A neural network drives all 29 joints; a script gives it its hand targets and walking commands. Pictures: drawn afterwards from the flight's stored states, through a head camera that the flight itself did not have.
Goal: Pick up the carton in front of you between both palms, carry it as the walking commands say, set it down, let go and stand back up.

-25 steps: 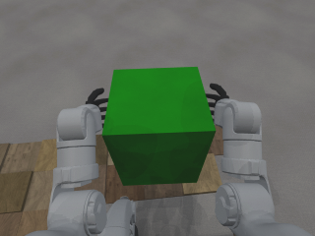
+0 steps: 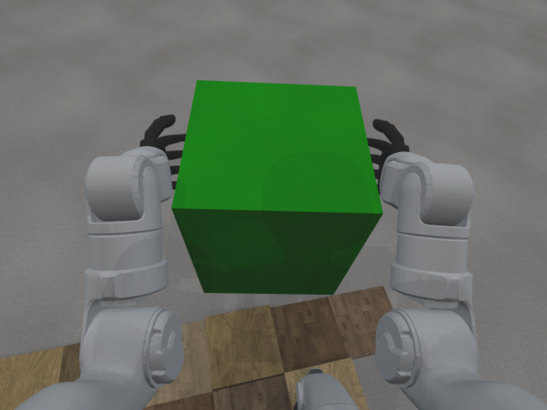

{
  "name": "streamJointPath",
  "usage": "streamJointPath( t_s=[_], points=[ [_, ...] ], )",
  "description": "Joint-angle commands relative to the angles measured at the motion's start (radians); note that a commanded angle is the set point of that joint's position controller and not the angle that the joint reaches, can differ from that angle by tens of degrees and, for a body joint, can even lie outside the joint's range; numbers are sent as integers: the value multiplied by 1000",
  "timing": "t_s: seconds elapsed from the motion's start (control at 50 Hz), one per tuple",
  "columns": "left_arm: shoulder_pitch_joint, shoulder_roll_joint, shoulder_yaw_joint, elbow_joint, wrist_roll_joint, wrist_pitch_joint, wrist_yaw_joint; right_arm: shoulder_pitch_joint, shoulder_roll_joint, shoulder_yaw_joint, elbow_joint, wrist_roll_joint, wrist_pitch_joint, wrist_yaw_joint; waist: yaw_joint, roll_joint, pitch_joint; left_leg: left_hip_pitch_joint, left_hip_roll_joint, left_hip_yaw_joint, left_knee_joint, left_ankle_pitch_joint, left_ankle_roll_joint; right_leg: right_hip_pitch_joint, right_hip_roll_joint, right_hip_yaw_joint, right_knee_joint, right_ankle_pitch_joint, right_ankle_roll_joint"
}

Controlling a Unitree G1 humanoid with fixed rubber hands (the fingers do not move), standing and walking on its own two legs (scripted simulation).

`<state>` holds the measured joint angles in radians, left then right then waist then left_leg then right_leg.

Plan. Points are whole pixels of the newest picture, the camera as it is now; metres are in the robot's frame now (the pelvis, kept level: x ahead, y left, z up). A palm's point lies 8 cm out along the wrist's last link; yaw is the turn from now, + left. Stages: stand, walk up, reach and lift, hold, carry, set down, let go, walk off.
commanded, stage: carry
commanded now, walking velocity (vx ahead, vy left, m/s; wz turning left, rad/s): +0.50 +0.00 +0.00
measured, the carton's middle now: (272, 199) +0.39 -0.03 +0.09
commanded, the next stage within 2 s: none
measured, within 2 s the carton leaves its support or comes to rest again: neither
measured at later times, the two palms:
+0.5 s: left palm (158, 31) +0.69 +0.15 +0.19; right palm (328, 22) +0.71 -0.15 +0.20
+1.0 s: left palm out of the picture +1.02 +0.09 +0.17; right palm out of the picture +1.01 -0.21 +0.16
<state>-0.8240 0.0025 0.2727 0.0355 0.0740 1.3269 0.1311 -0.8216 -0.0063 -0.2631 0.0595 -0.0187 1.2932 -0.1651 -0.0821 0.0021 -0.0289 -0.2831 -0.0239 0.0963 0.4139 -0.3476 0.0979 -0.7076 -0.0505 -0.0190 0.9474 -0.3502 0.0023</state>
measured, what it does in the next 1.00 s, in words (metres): walks ahead: right foot 0.04 m higher, then left foot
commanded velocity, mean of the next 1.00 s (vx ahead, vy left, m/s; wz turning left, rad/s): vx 0.50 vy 0.00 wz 0.00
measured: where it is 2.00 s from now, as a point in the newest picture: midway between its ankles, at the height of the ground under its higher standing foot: (254, 182)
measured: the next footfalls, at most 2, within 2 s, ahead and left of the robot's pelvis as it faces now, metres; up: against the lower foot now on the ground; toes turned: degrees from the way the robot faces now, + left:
right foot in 0.08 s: +0.23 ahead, -0.14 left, +0.04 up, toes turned -4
left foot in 0.50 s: +0.48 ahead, +0.06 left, +0.03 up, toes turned +6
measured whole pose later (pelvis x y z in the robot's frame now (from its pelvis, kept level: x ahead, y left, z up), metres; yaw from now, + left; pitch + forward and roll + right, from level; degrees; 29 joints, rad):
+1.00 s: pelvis +0.64 -0.04 -0.02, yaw +1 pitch +4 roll +2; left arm -0.91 0.00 0.31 0.17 0.11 1.32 0.13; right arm -0.90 -0.06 -0.25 0.21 -0.02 1.29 -0.15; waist -0.05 0.01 -0.05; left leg -0.28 -0.02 0.04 1.06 -0.56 0.03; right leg -0.49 0.02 -0.08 0.55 -0.14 -0.09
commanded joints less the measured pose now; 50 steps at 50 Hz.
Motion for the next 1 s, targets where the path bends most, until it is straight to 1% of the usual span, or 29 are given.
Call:
streamJointPath(
  t_s=[0.0, 0.06, 0.08, 0.1, 0.12, 0.14, 0.16, 0.18, 0.2, 0.24, 0.28, 0.34, 0.4, 0.42, 0.46, 0.48, 0.5, 0.52, 0.56, 0.58, 0.62, 0.7, 0.78, 0.84, 0.88, 0.92, 0.94, 0.96, 0.98],
  points=[
    [-705, -960, -597, 26, -346, -25, -178, -772, 1041, 626, -2, 453, 12, 299, 5, 148, -421, 345, 231, -196, -95, 397, 109, 30, 25, -80, -170, 67, -4],
    [-721, -980, -578, 98, -360, -25, -188, -777, 1048, 585, 68, 437, 9, 300, 31, 174, -382, 278, 212, -118, -35, 459, 60, 176, 84, -166, -318, 89, -27],
    [-717, -992, -568, 124, -367, -24, -192, -774, 1046, 570, 92, 429, 8, 297, 58, 165, -399, 224, 208, -83, 37, 491, 40, 303, 93, -179, -377, 159, -43],
    [-736, -998, -558, 135, -369, -32, -193, -789, 1057, 567, 96, 423, 8, 296, 96, 101, -450, 162, 157, 1, 173, 625, 6, 460, 136, -198, -408, 147, -66],
    [-746, -1003, -554, 130, -374, -39, -196, -820, 1073, 566, 88, 425, 5, 293, 127, 23, -506, -62, 119, 17, 344, 615, -41, 738, 91, -66, -417, 101, -122],
    [-749, -1006, -550, 122, -383, -49, -200, -843, 1077, 556, 64, 430, 5, 290, 182, -202, -529, -310, 27, 36, 614, 382, -103, 898, -99, 263, -484, 89, -225],
    [-761, -1021, -550, 97, -406, -48, -202, -876, 1071, 554, 46, 424, 7, 283, 196, -308, -489, -485, -47, -28, 836, -137, -97, 940, -226, 475, -530, 338, -293],
    [-805, -1035, -561, 50, -444, -42, -203, -866, 1064, 539, 52, 409, 9, 269, 184, -169, -480, -533, 12, -131, 915, -169, -65, 929, -232, 462, -493, 388, -293],
    [-860, -1052, -586, -6, -481, -40, -203, -836, 1049, 519, 46, 398, 15, 255, 184, -76, -468, -548, 40, -154, 865, -133, -47, 904, -226, 418, -483, 370, -258],
    [-939, -1067, -601, -77, -530, -32, -205, -803, 1023, 492, 41, 367, 30, 228, 153, -89, -447, -521, 64, -150, 747, -78, -36, 832, -203, 335, -508, 271, -198],
    [-933, -1072, -590, -71, -543, -17, -212, -762, 998, 469, 61, 329, 44, 212, 152, -133, -457, -491, 57, -113, 681, -25, -44, 794, -193, 282, -518, 280, -204],
    [-907, -1087, -581, -16, -536, -7, -227, -734, 992, 452, 108, 289, 53, 209, 167, -137, -419, -477, 68, -96, 455, 43, -62, 770, -187, 224, -530, 292, -211],
    [-921, -1098, -585, 11, -528, -12, -235, -752, 999, 455, 139, 279, 50, 218, 156, -151, -391, -202, -13, 34, 181, 206, -66, 621, -121, 78, -546, 375, -139],
    [-919, -1100, -583, 25, -523, -14, -234, -757, 1008, 457, 150, 284, 49, 223, 130, -153, -392, -111, -21, 52, 125, 284, -57, 600, -115, 47, -519, 416, -120],
    [-893, -1107, -575, 70, -508, -19, -230, -725, 1015, 452, 197, 291, 43, 235, 23, -74, -466, 212, -34, 94, 62, 406, -34, 517, -49, -70, -272, 600, -60],
    [-877, -1086, -561, 96, -491, -22, -227, -695, 1018, 444, 223, 298, 39, 244, -13, -3, -496, 400, 82, -72, 74, 407, -21, 342, -1, -56, -92, 356, -35],
    [-843, -1104, -540, 135, -471, -16, -224, -721, 987, 429, 229, 292, 31, 245, 28, 248, -605, 642, 353, -525, 73, 534, 131, 81, 102, -25, 162, -133, -2],
    [-854, -1087, -533, 126, -451, -16, -219, -709, 1017, 437, 227, 308, 23, 249, 10, 277, -613, 670, 375, -642, 50, 410, 212, -54, 111, 29, 297, -212, -22],
    [-900, -1104, -538, 68, -449, -21, -206, -814, 1074, 475, 105, 362, 10, 258, 6, 124, -542, 572, 335, -529, 38, 460, 178, -99, 39, 69, 263, -106, -38],
    [-909, -1110, -542, 37, -447, -23, -196, -872, 1098, 502, 37, 393, 5, 259, 10, 96, -524, 524, 319, -478, 39, 508, 155, -83, 17, 71, 208, -66, -34],
    [-884, -1096, -547, -18, -435, -25, -176, -927, 1120, 553, -69, 441, 2, 257, 24, 95, -532, 470, 294, -402, 22, 489, 132, -33, 5, 61, 121, -34, -28],
    [-793, -1017, -548, -102, -372, -24, -143, -893, 1072, 590, -196, 461, 8, 246, 4, 109, -557, 519, 269, -323, 46, 552, 153, -72, 9, 36, -28, 50, -13],
    [-712, -945, -563, -76, -318, -11, -146, -835, 1042, 641, -173, 460, 20, 254, -30, 98, -518, 517, 199, -214, 102, 649, 107, -18, 32, -2, -275, 321, -18],
    [-697, -924, -566, -12, -308, -2, -169, -816, 1037, 658, -97, 457, 15, 270, -40, 90, -451, 416, 154, -149, 148, 572, 73, 143, 64, -49, -481, 502, -40],
    [-697, -920, -550, 51, -309, 5, -187, -812, 1046, 656, -28, 457, 12, 278, -8, 99, -420, 357, 151, -121, 237, 531, 47, 263, 48, -54, -552, 572, -77],
    [-675, -918, -512, 126, -310, 7, -207, -788, 1048, 636, 45, 453, 7, 284, 91, 46, -466, 143, 103, -61, 513, 450, -1, 614, 21, -76, -540, 559, -90],
    [-663, -916, -489, 168, -312, 5, -217, -791, 1041, 618, 76, 449, 3, 287, 105, -62, -488, -94, 64, -52, 677, 25, -21, 814, -109, 50, -403, 753, -67],
    [-684, -886, -470, 212, -301, 0, -219, -808, 1071, 596, 112, 451, 13, 283, 101, -293, -564, -368, -23, -86, 843, -270, -63, 1090, -292, 371, -325, 863, -186],
    [-660, -904, -455, 236, -313, -6, -221, -817, 1071, 571, 128, 436, 15, 278, 146, -328, -594, -499, -16, -103, 972, -260, -65, 1105, -343, 549, -429, 501, -273]
  ],
)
